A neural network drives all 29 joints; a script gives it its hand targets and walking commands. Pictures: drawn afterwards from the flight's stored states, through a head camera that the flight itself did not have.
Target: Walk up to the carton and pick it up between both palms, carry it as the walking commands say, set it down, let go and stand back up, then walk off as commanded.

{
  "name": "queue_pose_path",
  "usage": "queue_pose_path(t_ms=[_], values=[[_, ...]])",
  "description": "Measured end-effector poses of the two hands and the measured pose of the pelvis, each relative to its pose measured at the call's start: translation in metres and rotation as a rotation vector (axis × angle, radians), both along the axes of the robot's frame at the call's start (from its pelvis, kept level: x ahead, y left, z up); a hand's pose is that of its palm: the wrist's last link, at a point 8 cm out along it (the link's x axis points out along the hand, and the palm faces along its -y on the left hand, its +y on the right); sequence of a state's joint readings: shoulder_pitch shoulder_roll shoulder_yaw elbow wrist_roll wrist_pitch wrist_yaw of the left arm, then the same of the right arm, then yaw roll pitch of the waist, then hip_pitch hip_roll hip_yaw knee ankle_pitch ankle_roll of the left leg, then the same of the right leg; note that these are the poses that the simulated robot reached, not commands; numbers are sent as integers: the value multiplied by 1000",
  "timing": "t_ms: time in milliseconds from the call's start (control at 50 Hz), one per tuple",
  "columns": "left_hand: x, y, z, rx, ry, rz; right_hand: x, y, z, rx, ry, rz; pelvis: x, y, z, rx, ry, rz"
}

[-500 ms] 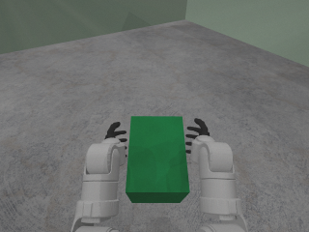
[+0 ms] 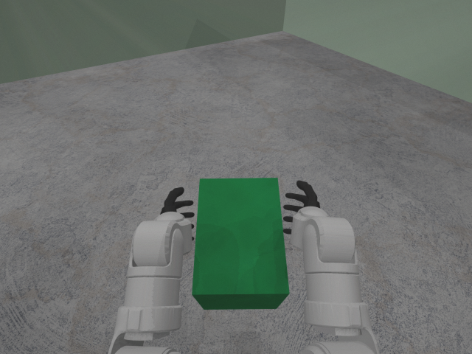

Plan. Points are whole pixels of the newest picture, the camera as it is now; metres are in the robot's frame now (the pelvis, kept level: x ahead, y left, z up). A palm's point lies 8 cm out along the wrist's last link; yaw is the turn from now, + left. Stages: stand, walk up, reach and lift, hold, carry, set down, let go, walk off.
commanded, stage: carry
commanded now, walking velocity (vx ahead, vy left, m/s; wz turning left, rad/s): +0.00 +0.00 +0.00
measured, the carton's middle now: (239, 246) +0.34 +0.00 +0.00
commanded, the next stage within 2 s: none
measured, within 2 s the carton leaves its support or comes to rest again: neither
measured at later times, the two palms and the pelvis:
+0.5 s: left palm (171, 227) +0.30 +0.12 +0.10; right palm (308, 221) +0.31 -0.11 +0.11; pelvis +0.00 +0.00 +0.00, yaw +0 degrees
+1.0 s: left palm (170, 229) +0.30 +0.12 +0.10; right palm (307, 221) +0.31 -0.11 +0.11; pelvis +0.00 +0.00 +0.00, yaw +0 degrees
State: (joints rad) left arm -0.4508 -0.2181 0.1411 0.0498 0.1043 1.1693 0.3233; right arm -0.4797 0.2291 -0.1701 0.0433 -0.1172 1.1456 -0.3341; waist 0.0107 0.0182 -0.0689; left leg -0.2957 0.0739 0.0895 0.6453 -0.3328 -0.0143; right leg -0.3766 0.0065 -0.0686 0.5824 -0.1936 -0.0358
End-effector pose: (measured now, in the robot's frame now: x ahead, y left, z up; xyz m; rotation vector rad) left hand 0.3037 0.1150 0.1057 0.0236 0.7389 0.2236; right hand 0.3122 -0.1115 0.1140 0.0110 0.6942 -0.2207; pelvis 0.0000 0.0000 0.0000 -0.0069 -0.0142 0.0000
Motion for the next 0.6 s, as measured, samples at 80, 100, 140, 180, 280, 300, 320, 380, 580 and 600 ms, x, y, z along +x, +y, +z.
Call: queue_pose_path(t_ms=[80,100,140,180,280,300,320,380,580,600], values=[[0,0,0,0,0,0,0,0,-1,-1,0,1,0,0,0,0,0,0],[0,0,0,0,0,0,0,0,-1,-1,0,1,0,0,0,0,0,0],[0,0,-1,1,1,0,0,0,-1,-2,1,1,0,0,0,0,0,0],[0,0,-1,1,2,0,0,0,-1,-2,1,1,0,0,0,0,0,0],[0,0,-1,1,1,0,0,0,-1,-1,0,2,0,0,0,0,-1,0],[0,0,-2,1,1,0,0,0,-1,-1,-1,3,-1,0,0,0,-1,0],[0,0,-2,0,0,0,0,0,-1,-1,-2,3,-1,0,0,0,-1,0],[0,0,-1,0,-2,0,0,0,-1,0,-4,3,-1,0,0,0,-1,0],[0,0,-3,-1,-6,0,1,0,-1,-2,-10,3,-1,0,0,0,-1,0],[0,0,-3,-1,-6,0,1,0,-1,-2,-10,3,-1,0,0,0,-1,0]])
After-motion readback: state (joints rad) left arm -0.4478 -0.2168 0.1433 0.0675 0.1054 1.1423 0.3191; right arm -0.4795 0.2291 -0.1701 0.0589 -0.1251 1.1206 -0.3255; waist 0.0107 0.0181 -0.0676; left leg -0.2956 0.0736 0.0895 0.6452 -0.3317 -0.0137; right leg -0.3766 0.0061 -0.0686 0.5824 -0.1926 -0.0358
